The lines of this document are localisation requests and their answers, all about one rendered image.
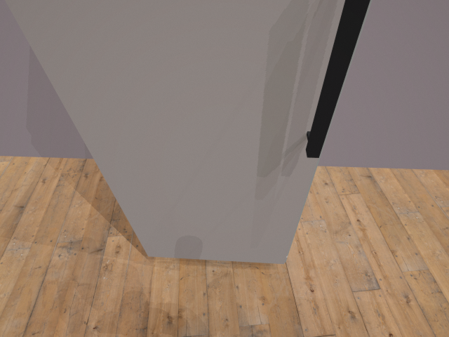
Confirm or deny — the handle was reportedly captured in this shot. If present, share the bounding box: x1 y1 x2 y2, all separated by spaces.
306 0 370 158

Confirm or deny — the fridge door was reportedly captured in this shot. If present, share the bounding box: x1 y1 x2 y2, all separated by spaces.
5 0 345 264

